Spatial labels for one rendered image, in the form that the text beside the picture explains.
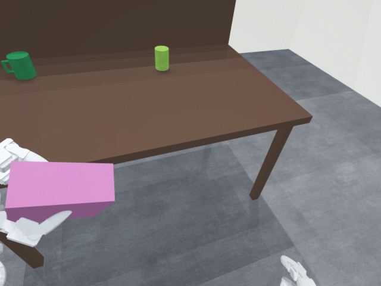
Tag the sponge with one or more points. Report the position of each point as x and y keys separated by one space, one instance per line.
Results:
x=38 y=190

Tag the table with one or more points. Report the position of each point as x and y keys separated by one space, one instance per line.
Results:
x=98 y=98

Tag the right robot hand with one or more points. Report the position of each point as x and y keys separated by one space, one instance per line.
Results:
x=297 y=272

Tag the left robot hand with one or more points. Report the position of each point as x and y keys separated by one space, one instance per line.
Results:
x=23 y=231

